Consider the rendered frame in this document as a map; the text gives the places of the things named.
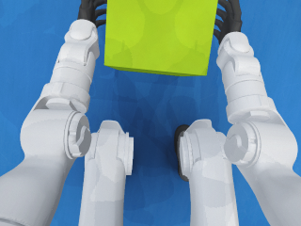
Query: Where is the robot left hand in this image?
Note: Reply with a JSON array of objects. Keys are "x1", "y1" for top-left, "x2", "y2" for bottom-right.
[{"x1": 77, "y1": 0, "x2": 107, "y2": 28}]

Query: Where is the robot right hand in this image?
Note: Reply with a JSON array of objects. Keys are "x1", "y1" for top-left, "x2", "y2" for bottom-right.
[{"x1": 213, "y1": 0, "x2": 243, "y2": 45}]

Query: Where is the left robot thigh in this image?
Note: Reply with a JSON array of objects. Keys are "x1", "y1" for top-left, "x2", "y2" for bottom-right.
[{"x1": 78, "y1": 128, "x2": 134, "y2": 226}]

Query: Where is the right robot upper arm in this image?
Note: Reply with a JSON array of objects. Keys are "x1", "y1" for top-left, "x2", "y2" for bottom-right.
[{"x1": 223, "y1": 120, "x2": 301, "y2": 226}]

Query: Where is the left robot forearm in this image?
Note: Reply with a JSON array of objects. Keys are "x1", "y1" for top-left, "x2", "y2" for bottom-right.
[{"x1": 20, "y1": 19, "x2": 100, "y2": 148}]

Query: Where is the left robot upper arm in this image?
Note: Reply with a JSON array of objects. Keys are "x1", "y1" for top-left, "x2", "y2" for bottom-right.
[{"x1": 0, "y1": 109, "x2": 92, "y2": 226}]

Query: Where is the right robot foot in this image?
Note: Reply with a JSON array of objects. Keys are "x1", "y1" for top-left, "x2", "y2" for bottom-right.
[{"x1": 174, "y1": 124, "x2": 189, "y2": 182}]

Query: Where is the right robot forearm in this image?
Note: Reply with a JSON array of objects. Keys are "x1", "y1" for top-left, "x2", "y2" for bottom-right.
[{"x1": 216, "y1": 31, "x2": 298, "y2": 149}]

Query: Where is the carton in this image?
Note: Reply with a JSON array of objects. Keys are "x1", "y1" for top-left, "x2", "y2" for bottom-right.
[{"x1": 103, "y1": 0, "x2": 218, "y2": 76}]

